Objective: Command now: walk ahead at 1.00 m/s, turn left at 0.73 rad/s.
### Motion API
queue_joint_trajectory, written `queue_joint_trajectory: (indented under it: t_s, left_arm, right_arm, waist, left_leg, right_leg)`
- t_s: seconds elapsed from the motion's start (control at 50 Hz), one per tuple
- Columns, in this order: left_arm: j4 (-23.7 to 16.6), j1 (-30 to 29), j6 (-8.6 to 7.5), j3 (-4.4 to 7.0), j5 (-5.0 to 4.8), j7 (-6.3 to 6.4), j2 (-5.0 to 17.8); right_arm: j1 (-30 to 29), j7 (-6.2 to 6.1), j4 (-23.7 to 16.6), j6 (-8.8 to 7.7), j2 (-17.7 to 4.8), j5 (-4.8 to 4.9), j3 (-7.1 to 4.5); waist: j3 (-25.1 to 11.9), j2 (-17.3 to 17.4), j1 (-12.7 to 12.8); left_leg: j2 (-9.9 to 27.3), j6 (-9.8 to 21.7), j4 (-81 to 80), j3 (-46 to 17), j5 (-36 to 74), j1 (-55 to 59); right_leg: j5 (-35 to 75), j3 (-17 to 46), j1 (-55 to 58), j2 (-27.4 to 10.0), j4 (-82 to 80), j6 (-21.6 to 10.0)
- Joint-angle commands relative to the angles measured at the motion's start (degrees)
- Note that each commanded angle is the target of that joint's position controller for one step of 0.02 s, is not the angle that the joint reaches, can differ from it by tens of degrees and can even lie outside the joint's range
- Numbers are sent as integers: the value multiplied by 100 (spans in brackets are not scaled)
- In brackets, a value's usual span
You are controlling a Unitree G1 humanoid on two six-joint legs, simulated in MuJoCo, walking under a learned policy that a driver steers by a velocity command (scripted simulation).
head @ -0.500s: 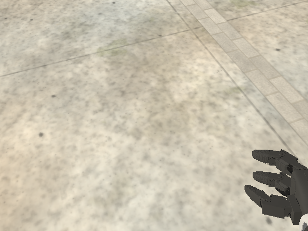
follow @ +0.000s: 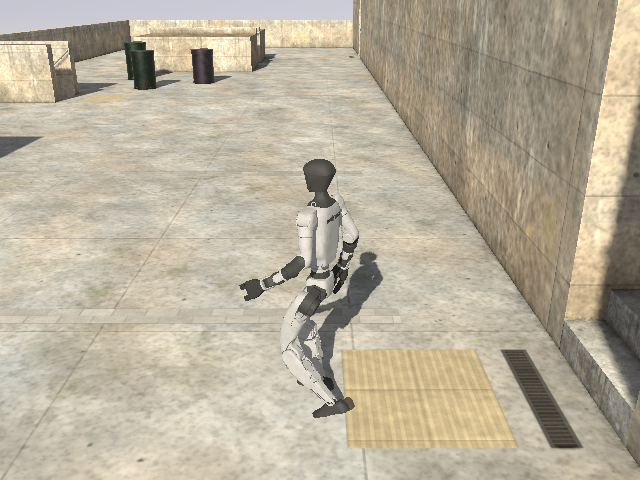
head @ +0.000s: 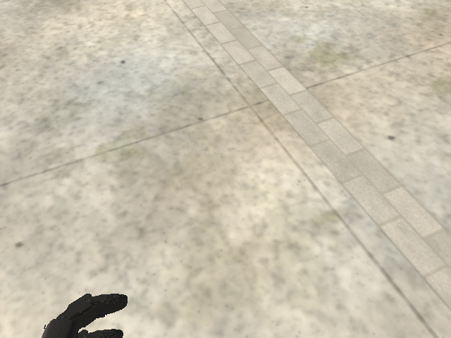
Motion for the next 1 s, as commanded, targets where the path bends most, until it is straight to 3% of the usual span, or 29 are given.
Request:
queue_joint_trajectory:
  t_s: [0.02,0.06,0.1,0.16,0.24,0.28,0.32,0.34,0.36,0.38,0.4,0.42,0.44,0.48,0.5,0.54,0.6,0.64,0.7,0.74,0.78,0.8,0.82,0.84,0.86,0.88,0.9,0.94,1.0]
  left_arm:
    - [349,1623,94,364,88,37,714]
    - [469,1146,72,319,101,1,430]
    - [550,884,37,339,36,15,437]
    - [633,594,-31,435,35,114,837]
    - [834,1011,-29,552,9,112,1406]
    - [863,1154,76,639,-2,82,1816]
    - [765,1058,223,715,-58,68,2103]
    - [642,867,209,680,-62,88,2024]
    - [603,1100,99,373,101,67,932]
    - [37,1800,-165,162,-44,15,561]
    - [-5,1103,-331,262,-159,14,1354]
    - [-91,673,-355,269,-285,49,1366]
    - [22,646,-313,234,-165,124,1246]
    - [247,1053,-84,289,-45,131,1302]
    - [297,1097,31,311,-16,129,1292]
    - [199,692,133,226,103,139,1003]
    - [155,225,106,101,155,69,638]
    - [135,-265,26,89,147,-63,607]
    - [25,-707,-40,131,122,-209,725]
    - [77,-508,-85,220,142,-260,931]
    - [392,482,-143,304,194,-244,1047]
    - [522,1115,-174,320,252,-206,1167]
    - [490,1219,-128,233,404,-169,1176]
    - [499,1313,-33,190,294,-152,819]
    - [354,910,62,205,105,-120,820]
    - [304,520,179,161,53,-81,725]
    - [288,246,262,86,78,-55,637]
    - [321,-82,397,90,144,-39,687]
    - [480,166,449,172,159,-20,791]
  right_arm:
    - [-1022,-20,-887,-46,-420,-131,-82]
    - [-1173,79,-1030,139,-148,-62,-56]
    - [-1328,137,-1172,268,-91,-79,-32]
    - [-1535,239,-1335,275,-235,-188,-21]
    - [-2357,440,-1495,192,-394,-205,-44]
    - [-2233,452,-1534,210,-735,-126,-182]
    - [-844,414,-1281,299,-1282,-61,-455]
    - [591,339,-848,371,-1702,-95,-697]
    - [647,267,-575,417,-1907,-59,-671]
    - [32,301,-1026,245,-2182,-213,-604]
    - [-77,315,-1253,139,-1624,-291,-529]
    - [-238,309,-1211,18,-1531,-363,-496]
    - [-710,334,-1231,-86,-1458,-385,-455]
    - [-1327,296,-1314,-158,-1233,-511,-365]
    - [-1397,266,-1239,-156,-1079,-454,-305]
    - [-1215,145,-1017,-163,-960,-322,-247]
    - [-1165,-74,-844,-41,-970,-327,-228]
    - [-798,-182,-669,66,-900,-280,-207]
    - [-585,-257,-459,159,-884,-313,-200]
    - [-649,-264,-407,197,-819,-386,-193]
    - [-1036,-225,-499,230,-798,-416,-185]
    - [-1191,-171,-643,228,-673,-481,-138]
    - [-125,-114,-467,229,-319,-470,-49]
    - [555,-14,-216,246,-627,-320,-68]
    - [-101,9,-272,338,-1068,-240,-181]
    - [-872,-31,-466,460,-1122,-270,-217]
    - [-1166,-77,-555,592,-1022,-312,-210]
    - [-949,-111,-500,757,-680,-343,-158]
    - [-824,-162,-306,675,-355,-428,-57]
  waist:
    - [181,-749,946]
    - [570,-907,526]
    - [705,-751,310]
    - [769,-534,102]
    - [870,-101,399]
    - [527,-562,175]
    - [-260,-1000,-662]
    - [-844,-704,-1351]
    - [-383,955,-787]
    - [-1807,2328,171]
    - [-1800,1020,-313]
    - [-914,327,-153]
    - [-434,-653,227]
    - [-237,-561,651]
    - [-109,-495,720]
    - [97,-408,586]
    - [-86,-199,414]
    - [-246,-113,49]
    - [-132,139,-134]
    - [-121,248,21]
    - [-434,267,575]
    - [-988,-35,829]
    - [-1766,-1458,419]
    - [-2611,-1373,419]
    - [-1997,-777,582]
    - [-1324,-253,564]
    - [-770,-161,443]
    - [-269,-665,127]
    - [-559,-902,227]
  left_leg:
    - [717,32,1362,78,560,-3632]
    - [991,41,1171,-30,542,-3339]
    - [1124,-52,945,-57,730,-3329]
    - [1164,-133,76,73,1880,-3053]
    - [696,246,-1879,1017,2930,-1817]
    - [164,468,-2043,1531,2376,-1248]
    - [-320,768,-2094,1735,1519,462]
    - [-369,1032,-2544,1347,1823,2591]
    - [237,1240,-2543,-63,1982,3459]
    - [1312,2515,-4258,-3778,-409,4647]
    - [1590,2079,-5217,-4424,-906,4281]
    - [1568,1847,-5374,-4070,-15,3299]
    - [1434,1649,-5205,-3447,1344,2233]
    - [1201,1539,-4883,-2176,3809,902]
    - [1099,1468,-4923,-1715,4342,544]
    - [736,1275,-5005,-922,5503,98]
    - [98,838,-4862,50,5770,35]
    - [58,556,-4799,87,5034,402]
    - [361,465,-4635,-294,4286,896]
    - [532,462,-4147,-551,4397,1334]
    - [374,316,-3035,-488,5250,1578]
    - [11,151,-1814,-341,4258,1104]
    - [-716,-383,353,-389,-758,-636]
    - [-730,-404,879,-943,-1693,-959]
    - [-440,-482,1125,-870,-1342,-1188]
    - [-235,-528,910,-447,-972,-1302]
    - [-111,-554,614,-249,-723,-1258]
    - [92,-567,-653,107,-517,-509]
    - [110,-527,-1998,388,-449,178]
  right_leg:
    - [-1037,2613,2791,-1906,-2028,-1217]
    - [-186,1604,1873,-1722,-2301,-1044]
    - [571,845,1488,-1732,-2529,-965]
    - [1130,-292,1214,-1511,-2782,-787]
    - [2222,-1230,1534,-1246,-2895,-515]
    - [5333,-1356,2347,-1349,-2125,-447]
    - [7407,-1358,2329,-1473,21,-455]
    - [6848,-1263,1176,-1271,1941,-317]
    - [-526,-988,-719,-270,4518,-36]
    - [-2020,299,-2420,527,6021,-43]
    - [-1223,888,-2537,127,5604,-260]
    - [-904,743,-2483,14,5157,-316]
    - [-653,734,-2051,-242,4676,-241]
    - [-582,713,-1162,-602,4189,-67]
    - [-583,618,-1029,-712,3814,10]
    - [-231,285,-971,-644,2926,132]
    - [1426,-100,-634,-233,1281,220]
    - [2763,-199,-423,26,226,185]
    - [3134,-78,-457,124,-522,33]
    - [2706,4,-480,156,-744,-143]
    - [3004,-179,288,225,-1219,-341]
    - [4936,270,1510,-317,-983,-582]
    - [7226,2117,3513,-1988,-344,-1827]
    - [6022,3313,3908,-2452,-598,-2336]
    - [4211,3114,3219,-2241,-938,-2168]
    - [2501,2703,2306,-1885,-1299,-1812]
    - [1411,2502,1399,-1685,-1625,-1625]
    - [271,1765,124,-1015,-2100,-1172]
    - [664,1240,116,-818,-2070,-1203]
